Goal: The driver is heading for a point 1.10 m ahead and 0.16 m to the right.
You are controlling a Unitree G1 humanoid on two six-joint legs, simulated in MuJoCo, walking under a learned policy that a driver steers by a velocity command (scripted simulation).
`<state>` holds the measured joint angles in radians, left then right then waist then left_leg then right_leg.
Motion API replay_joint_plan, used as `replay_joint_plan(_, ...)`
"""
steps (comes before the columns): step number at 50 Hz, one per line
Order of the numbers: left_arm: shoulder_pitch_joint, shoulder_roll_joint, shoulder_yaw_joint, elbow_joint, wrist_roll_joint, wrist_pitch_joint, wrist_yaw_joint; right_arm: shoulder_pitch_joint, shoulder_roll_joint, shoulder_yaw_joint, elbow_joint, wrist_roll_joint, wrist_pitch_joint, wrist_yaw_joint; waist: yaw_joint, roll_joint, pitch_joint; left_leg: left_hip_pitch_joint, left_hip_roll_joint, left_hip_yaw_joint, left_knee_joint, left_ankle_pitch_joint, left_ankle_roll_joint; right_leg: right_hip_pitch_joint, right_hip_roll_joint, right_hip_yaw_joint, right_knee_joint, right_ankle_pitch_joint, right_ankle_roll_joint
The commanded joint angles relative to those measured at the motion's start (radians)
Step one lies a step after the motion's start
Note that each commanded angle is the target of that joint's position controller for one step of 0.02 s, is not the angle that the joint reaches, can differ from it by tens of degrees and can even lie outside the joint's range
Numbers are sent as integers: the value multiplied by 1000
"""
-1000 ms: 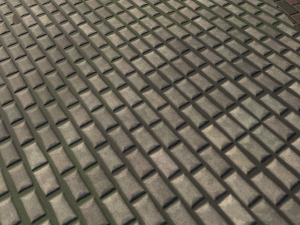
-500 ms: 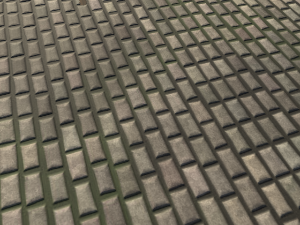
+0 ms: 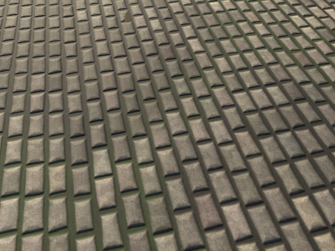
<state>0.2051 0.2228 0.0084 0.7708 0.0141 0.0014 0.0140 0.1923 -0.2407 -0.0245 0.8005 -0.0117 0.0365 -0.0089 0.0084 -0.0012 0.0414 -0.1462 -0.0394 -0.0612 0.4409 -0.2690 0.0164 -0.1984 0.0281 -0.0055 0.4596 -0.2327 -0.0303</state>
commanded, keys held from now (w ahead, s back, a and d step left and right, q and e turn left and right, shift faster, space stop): no key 1.00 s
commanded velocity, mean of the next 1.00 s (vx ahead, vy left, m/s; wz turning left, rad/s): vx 0.00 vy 0.00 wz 0.01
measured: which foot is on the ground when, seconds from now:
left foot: down 0.00-1.00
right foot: down 0.00-1.00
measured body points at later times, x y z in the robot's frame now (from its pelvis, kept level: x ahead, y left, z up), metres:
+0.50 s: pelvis -0.01 +0.02 +0.01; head +0.00 +0.02 +0.46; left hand +0.03 +0.27 -0.14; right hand +0.04 -0.24 -0.14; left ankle -0.02 +0.12 -0.74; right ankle +0.00 -0.10 -0.74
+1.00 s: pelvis +0.00 +0.02 +0.01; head +0.00 +0.02 +0.46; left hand +0.00 +0.25 -0.16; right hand +0.00 -0.22 -0.15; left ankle -0.02 +0.12 -0.74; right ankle +0.00 -0.10 -0.74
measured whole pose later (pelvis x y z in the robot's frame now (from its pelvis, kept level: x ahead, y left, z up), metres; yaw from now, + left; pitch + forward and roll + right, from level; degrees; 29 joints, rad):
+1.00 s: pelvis +0.00 +0.02 +0.01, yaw +0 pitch -2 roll +0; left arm 0.25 0.18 0.00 1.15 0.01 0.00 0.04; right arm 0.26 -0.17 0.02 1.15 -0.01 0.00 -0.04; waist 0.01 0.00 0.03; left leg -0.11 -0.06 -0.05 0.37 -0.23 0.04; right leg -0.16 0.01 0.01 0.38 -0.20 -0.01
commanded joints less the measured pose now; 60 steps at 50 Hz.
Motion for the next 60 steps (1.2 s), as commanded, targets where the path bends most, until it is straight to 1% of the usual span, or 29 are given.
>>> replay_joint_plan(1,-8,130,36,-29,2,-6,2,-16,-97,-16,-35,-3,-26,-7,-11,40,-38,-20,107,-98,-70,208,32,49,-87,96,-82,141,-15)
replay_joint_plan(2,-10,129,38,-23,1,-4,0,-4,-101,-15,-17,-3,-29,-13,-8,56,-29,-28,102,-96,-75,216,29,57,-90,98,-77,171,-18)
replay_joint_plan(3,-4,128,38,-16,1,-4,1,2,-108,-16,-3,0,-32,-17,-5,60,-35,-22,103,-95,-77,223,28,64,-94,100,-81,185,-18)
replay_joint_plan(5,5,122,36,12,-1,-6,3,1,-106,-13,15,1,-35,-19,-2,44,-39,-13,105,-96,-83,226,29,70,-95,99,-90,189,-16)
replay_joint_plan(7,7,121,37,40,-1,-3,4,-1,-106,-12,36,2,-36,-20,-1,31,-26,-20,107,-99,-95,203,33,72,-94,99,-101,166,-12)
replay_joint_plan(10,9,119,37,80,-2,0,5,2,-107,-9,73,1,-37,-22,0,21,-10,-28,109,-103,-114,176,37,76,-96,101,-116,145,-9)
replay_joint_plan(15,15,119,36,149,-2,1,8,10,-107,-4,133,1,-42,-25,1,8,-5,-26,110,-104,-136,157,42,85,-100,103,-131,137,-6)
replay_joint_plan(22,30,109,28,231,-3,2,13,30,-95,4,206,2,-43,-29,1,6,3,-29,109,-101,-154,139,46,84,-104,103,-140,125,-4)
replay_joint_plan(29,49,92,16,292,-3,2,17,55,-77,14,260,3,-43,-31,0,8,10,-31,106,-96,-157,140,47,76,-107,101,-139,124,-4)
replay_joint_plan(42,82,56,2,357,-3,0,24,100,-41,25,319,3,-45,-36,-1,3,19,-30,103,-86,-148,164,48,62,-108,97,-131,134,-4)
replay_joint_plan(60,121,23,-4,389,-4,-2,31,149,-4,28,347,3,-47,-40,-2,2,27,-29,102,-79,-135,186,47,55,-108,94,-121,145,-6)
